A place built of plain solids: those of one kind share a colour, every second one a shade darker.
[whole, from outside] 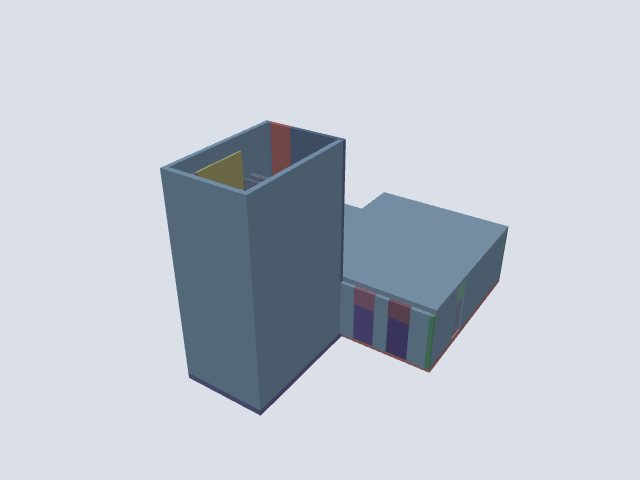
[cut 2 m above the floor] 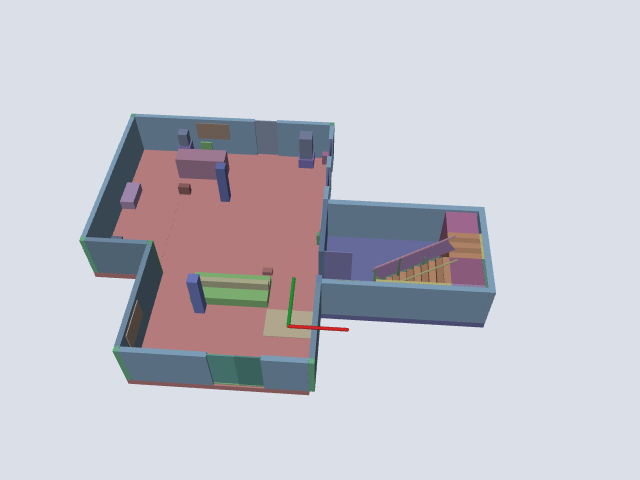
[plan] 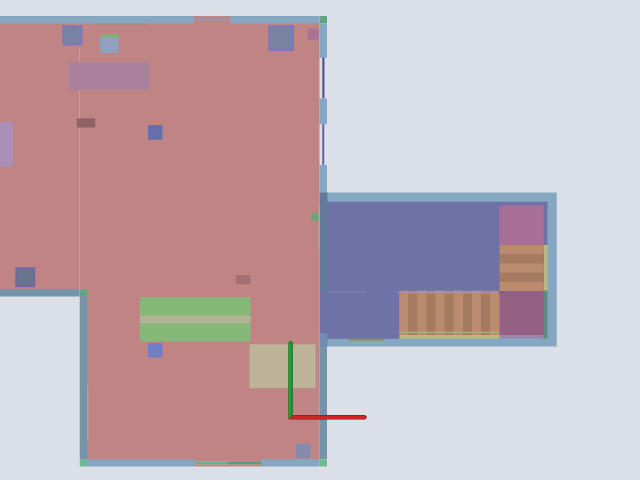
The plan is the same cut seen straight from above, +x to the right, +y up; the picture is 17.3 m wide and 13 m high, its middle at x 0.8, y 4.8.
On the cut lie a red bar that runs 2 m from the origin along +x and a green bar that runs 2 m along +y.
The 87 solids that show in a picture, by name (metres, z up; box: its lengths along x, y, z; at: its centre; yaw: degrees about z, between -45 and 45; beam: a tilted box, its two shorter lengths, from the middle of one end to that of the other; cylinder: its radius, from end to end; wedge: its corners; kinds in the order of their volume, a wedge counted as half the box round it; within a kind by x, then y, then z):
{
 "wall_1": {"box": [0.2, 7.2, 3.0], "at": [-8.21, 7.07, 1.5]},
 "wall_2": {"box": [2.4, 0.2, 3.0], "at": [-6.91, 3.37, 1.5]},
 "wall_3": {"box": [0.2, 4.4, 3.0], "at": [-5.61, 1.07, 1.5]},
 "wall_4": {"box": [5.49, 0.2, 3.0], "at": [-5.37, 10.77, 1.5]},
 "wall_5": {"box": [2.92, 0.2, 3.0], "at": [-4.05, -1.23, 1.5]},
 "wall_6": {"box": [2.41, 0.2, 3.0], "at": [-0.42, 10.77, 1.5]},
 "wall_7": {"box": [1.58, 0.2, 3.0], "at": [0.0, -1.23, 1.5]},
 "wall_8": {"box": [0.2, 3.05, 3.0], "at": [0.89, 0.39, 1.5]},
 "wall_9": {"box": [0.2, 0.75, 3.0], "at": [0.89, 6.46, 1.5]},
 "wall_10": {"box": [0.2, 0.7, 3.0], "at": [0.89, 8.29, 1.5]},
 "wall_11": {"box": [0.2, 0.93, 3.0], "at": [0.89, 10.2, 1.5]},
 "wall_12": {"box": [5.96, 0.21, 10.06], "at": [3.98, 2.02, 5.03]},
 "wall_13": {"box": [5.96, 0.25, 10.06], "at": [3.98, 5.96, 5.03]},
 "wall_14": {"box": [0.25, 4.17, 10.06], "at": [7.09, 4.0, 5.03]},
 "lobby_floor_slab_1": {"box": [2.6, 7.6, 0.3], "at": [-7.01, 7.07, -0.15]},
 "lobby_floor_slab_2": {"box": [6.5, 12.2, 0.3], "at": [-2.46, 4.77, -0.15]},
 "lobby_ceiling_slab_1": {"box": [2.6, 7.6, 0.25], "at": [-7.01, 7.07, 3.12]},
 "lobby_ceiling_slab_2": {"box": [6.5, 12.2, 0.25], "at": [-2.46, 4.77, 3.12]},
 "tread_slab_1": {"box": [0.26, 1.2, 0.19], "at": [3.07, 2.83, 0.1]},
 "tread_slab_2": {"box": [0.25, 1.2, 0.39], "at": [3.32, 2.83, 0.2]},
 "tread_slab_3": {"box": [0.25, 1.2, 0.58], "at": [3.56, 2.83, 0.29]},
 "tread_slab_4": {"box": [0.26, 1.2, 0.78], "at": [3.81, 2.83, 0.39]},
 "tread_slab_5": {"box": [0.26, 1.2, 0.97], "at": [4.05, 2.83, 0.49]},
 "tread_slab_6": {"box": [0.25, 1.2, 1.16], "at": [4.3, 2.83, 0.58]},
 "tread_slab_7": {"box": [0.26, 1.2, 1.36], "at": [4.55, 2.83, 0.68]},
 "tread_slab_8": {"box": [0.25, 1.2, 1.55], "at": [4.8, 2.83, 0.78]},
 "tread_slab_9": {"box": [0.26, 1.2, 1.74], "at": [5.04, 2.83, 0.87]},
 "tread_slab_10": {"box": [0.25, 1.2, 1.94], "at": [5.29, 2.83, 0.97]},
 "tread_slab_11": {"box": [0.26, 1.2, 2.13], "at": [5.53, 2.83, 1.07]},
 "tread_slab_12": {"box": [1.2, 0.26, 2.52], "at": [6.26, 3.55, 1.26]},
 "tread_slab_13": {"box": [1.2, 0.25, 2.71], "at": [6.26, 3.8, 1.36]},
 "tread_slab_14": {"box": [1.2, 0.26, 2.91], "at": [6.26, 4.04, 1.45]},
 "tread_slab_15": {"box": [1.2, 0.26, 3.1], "at": [6.26, 4.29, 1.55]},
 "tread_slab_16": {"box": [1.2, 0.25, 3.29], "at": [6.26, 4.54, 1.65]},
 "floor_slab_1": {"box": [6.42, 4.17, 0.3], "at": [4.0, 4.0, -0.15]},
 "landing_slab_1": {"box": [1.21, 1.2, 2.33], "at": [6.26, 2.83, 1.16]},
 "landing_slab_2": {"box": [1.2, 1.08, 3.49], "at": [6.26, 5.2, 1.74]},
 "wall_cheek_1": {"box": [0.21, 0.37, 10.06], "at": [0.9, 2.1, 5.03]},
 "wall_cheek_2": {"box": [0.21, 2.72, 10.06], "at": [0.9, 4.73, 5.03]},
 "wall_wall_1": {"box": [2.71, 0.1, 9.37], "at": [4.3, 2.17, 4.69]},
 "wall_wall_2": {"box": [0.1, 1.24, 9.37], "at": [6.91, 4.05, 4.69]},
 "lobby_desk_body_1": {"box": [2.2, 0.75, 1.15], "at": [-4.91, 9.24, 0.57]},
 "wall_head_1": {"box": [0.21, 1.09, 8.0], "at": [0.9, 2.83, 6.06]},
 "lobby_island_seat_1": {"box": [3.0, 1.2, 0.45], "at": [-2.58, 2.65, 0.22]},
 "wall_land_far_wall_1": {"box": [0.1, 1.3, 9.37], "at": [6.91, 2.78, 4.69]},
 "wall_land_wall_1": {"box": [1.21, 0.1, 9.37], "at": [6.26, 2.17, 4.69]},
 "lobby_column_shaft_1": {"box": [0.4, 0.4, 3.0], "at": [-3.66, 1.82, 1.5]},
 "lobby_column_shaft_2": {"box": [0.4, 0.4, 3.0], "at": [-3.66, 7.72, 1.5]},
 "lobby_planter_box_1": {"box": [0.55, 0.55, 0.8], "at": [-7.18, 3.79, 0.4]},
 "lobby_planter_box_2": {"box": [0.55, 0.55, 0.8], "at": [-5.91, 10.34, 0.4]},
 "lobby_planter_box_3": {"box": [0.7, 0.7, 0.5], "at": [-0.26, 10.27, 0.25]},
 "wallpost_1": {"box": [0.2, 0.2, 3.0], "at": [-8.21, 3.37, 1.5]},
 "wallpost_2": {"box": [0.2, 0.2, 3.0], "at": [-8.21, 10.77, 1.5]},
 "wallpost_3": {"box": [0.2, 0.2, 3.0], "at": [-5.61, -1.23, 1.5]},
 "wallpost_4": {"box": [0.2, 0.2, 3.0], "at": [-5.61, 3.37, 1.5]},
 "wallpost_5": {"box": [0.2, 0.2, 3.0], "at": [0.89, -1.23, 1.5]},
 "wallpost_6": {"box": [0.2, 0.2, 3.0], "at": [0.89, 10.77, 1.5]},
 "lobby_planter_plant_1": {"box": [0.43, 0.43, 0.7], "at": [-7.18, 3.79, 1.15]},
 "lobby_planter_plant_2": {"box": [0.43, 0.43, 0.7], "at": [-5.91, 10.34, 1.15]},
 "lobby_planter_plant_3": {"box": [0.58, 0.58, 1.2], "at": [-0.26, 10.27, 1.1]},
 "wall_head_lobby_lift_1": {"box": [0.2, 1.1, 0.9], "at": [0.89, 7.38, 2.55]},
 "wall_head_lobby_lift_2": {"box": [0.2, 1.1, 0.9], "at": [0.89, 9.19, 2.55]},
 "lobby_seats_seat_1": {"box": [0.6, 1.2, 0.45], "at": [-7.81, 7.39, 0.22]},
 "guard_panel_1": {"box": [0.1, 1.6, 1.1], "at": [2.4, 2.92, 7.53]},
 "guard_panel_2": {"box": [0.1, 1.2, 1.1], "at": [2.85, 2.83, 7.53]},
 "lobby_lift_leaf_1": {"box": [0.06, 1.1, 2.1], "at": [0.89, 7.38, 1.05]},
 "lobby_lift_leaf_2": {"box": [0.06, 1.1, 2.1], "at": [0.89, 9.19, 1.05]},
 "lobby_island_spine_1": {"box": [3.0, 0.2, 0.4], "at": [-2.58, 2.65, 0.65]},
 "lobby_entrance_leaf_1": {"box": [0.9, 0.05, 2.02], "at": [-2.14, -1.23, 1.09]},
 "lobby_entrance_leaf_2": {"box": [0.9, 0.05, 2.05], "at": [-1.24, -1.23, 1.07]},
 "wall_head_lobby_back_door_1": {"box": [1.0, 0.2, 0.9], "at": [-2.12, 10.77, 2.55]},
 "lobby_runner_top_1": {"box": [1.8, 1.2, 0.08], "at": [-0.21, 1.38, -0.01]},
 "lobby_board_panel_1": {"box": [0.04, 1.5, 0.9], "at": [-5.49, 0.12, 1.35]},
 "lobby_board_panel_2": {"box": [1.5, 0.04, 0.9], "at": [-4.59, 10.65, 1.35]},
 "lobby_board_panel_3": {"box": [0.04, 1.2, 0.9], "at": [0.77, 5.13, 1.45]},
 "lobby_bin_body_1": {"box": [0.4, 0.4, 0.75], "at": [0.35, -0.91, 0.37]},
 "lobby_desk_chair_seat_1": {"box": [0.5, 0.5, 0.48], "at": [-4.91, 10.12, 0.24]},
 "lobby_back_door_leaf_1": {"box": [1.0, 0.05, 2.1], "at": [-2.12, 10.77, 1.05]},
 "door_front_leaf_open_1": {"box": [1.07, 0.045, 2.05], "at": [1.53, 3.39, 1.03]},
 "lobby_left_box_1": {"box": [0.5, 0.25, 0.45], "at": [-5.54, 7.97, 0.22]},
 "lobby_left_box_2": {"box": [0.4, 0.25, 0.2], "at": [-1.28, 3.73, 0.1]},
 "panel_sheet_1": {"beam": [0.62, 0.032], "from": [3.02, 3.38, 0.75], "to": [5.59, 3.38, 2.78]},
 "lobby_umbrella_stand_body_1": {"box": [0.3, 0.3, 0.55], "at": [0.62, 10.37, 0.27]},
 "lobby_extinguisher_body_1": {"box": [0.2, 0.2, 0.6], "at": [0.67, 5.43, 0.3]},
 "lobby_desk_chair_back_1": {"box": [0.5, 0.08, 0.47], "at": [-4.91, 10.33, 0.71]},
 "rail_top_1": {"beam": [0.06, 0.06], "from": [2.95, 3.38, 1.14], "to": [5.66, 3.38, 3.27]},
 "handrail_rail_1": {"beam": [0.045, 0.045], "from": [2.95, 2.29, 1.14], "to": [5.66, 2.29, 3.27]}
}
